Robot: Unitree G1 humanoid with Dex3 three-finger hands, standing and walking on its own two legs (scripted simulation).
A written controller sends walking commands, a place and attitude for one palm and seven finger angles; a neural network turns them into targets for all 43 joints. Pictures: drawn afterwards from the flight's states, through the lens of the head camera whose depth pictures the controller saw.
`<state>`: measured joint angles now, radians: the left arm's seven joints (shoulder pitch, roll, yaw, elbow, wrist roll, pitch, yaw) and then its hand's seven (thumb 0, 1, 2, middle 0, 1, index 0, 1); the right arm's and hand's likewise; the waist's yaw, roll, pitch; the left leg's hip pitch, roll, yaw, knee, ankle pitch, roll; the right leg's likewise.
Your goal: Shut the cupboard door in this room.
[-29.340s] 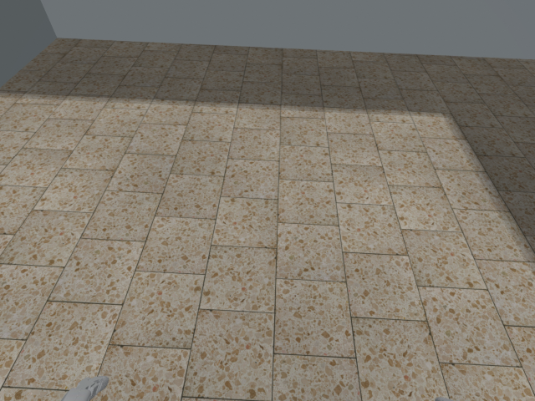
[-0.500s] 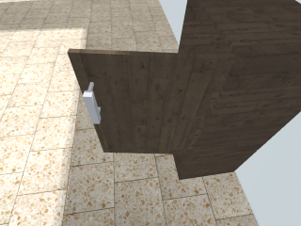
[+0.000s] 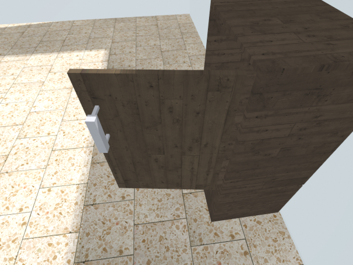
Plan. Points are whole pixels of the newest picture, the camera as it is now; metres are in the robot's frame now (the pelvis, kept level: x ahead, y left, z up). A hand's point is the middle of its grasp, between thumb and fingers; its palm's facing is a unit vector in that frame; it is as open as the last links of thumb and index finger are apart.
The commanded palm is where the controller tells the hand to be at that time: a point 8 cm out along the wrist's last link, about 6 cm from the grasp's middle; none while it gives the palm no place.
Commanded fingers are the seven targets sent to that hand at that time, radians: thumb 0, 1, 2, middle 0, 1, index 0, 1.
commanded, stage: come to a stop and stand still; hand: left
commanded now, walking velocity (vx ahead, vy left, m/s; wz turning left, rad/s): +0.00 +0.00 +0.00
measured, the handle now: (100, 129) +0.46 +0.25 +0.02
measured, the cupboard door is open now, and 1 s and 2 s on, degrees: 81 81 81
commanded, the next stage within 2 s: look again from close up in 0.64 s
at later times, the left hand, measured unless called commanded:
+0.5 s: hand out of the picture +0.01 +0.17 -0.17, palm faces +0.02 -0.98 -0.19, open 7.3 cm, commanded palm none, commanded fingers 0.00 0.90 0.90 -0.20 -0.30 -0.20 -0.30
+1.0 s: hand out of the picture +0.02 +0.18 -0.17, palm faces +0.02 -0.98 -0.20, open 7.3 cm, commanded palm none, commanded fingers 0.00 0.90 0.90 -0.20 -0.30 -0.20 -0.30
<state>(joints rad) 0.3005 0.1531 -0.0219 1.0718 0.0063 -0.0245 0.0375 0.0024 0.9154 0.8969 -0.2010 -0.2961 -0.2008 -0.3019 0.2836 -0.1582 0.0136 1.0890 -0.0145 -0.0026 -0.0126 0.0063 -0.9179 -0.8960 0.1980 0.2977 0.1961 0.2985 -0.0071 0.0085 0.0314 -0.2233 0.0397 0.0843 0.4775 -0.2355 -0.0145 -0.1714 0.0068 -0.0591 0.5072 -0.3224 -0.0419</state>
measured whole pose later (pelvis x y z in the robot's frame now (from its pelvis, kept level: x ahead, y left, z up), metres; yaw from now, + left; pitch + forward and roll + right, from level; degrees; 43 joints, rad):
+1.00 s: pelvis +0.02 +0.00 +0.01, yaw -1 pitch -1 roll +1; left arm 0.28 0.16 -0.01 1.11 0.01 -0.02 0.04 0.00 0.91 0.90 -0.20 -0.30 -0.20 -0.30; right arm 0.25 -0.15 0.02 1.15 -0.01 -0.01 -0.03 0.00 -0.92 -0.90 0.20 0.30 0.20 0.30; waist 0.01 -0.02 0.03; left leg -0.15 0.03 0.10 0.40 -0.23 -0.01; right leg -0.10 0.01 -0.05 0.42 -0.31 -0.03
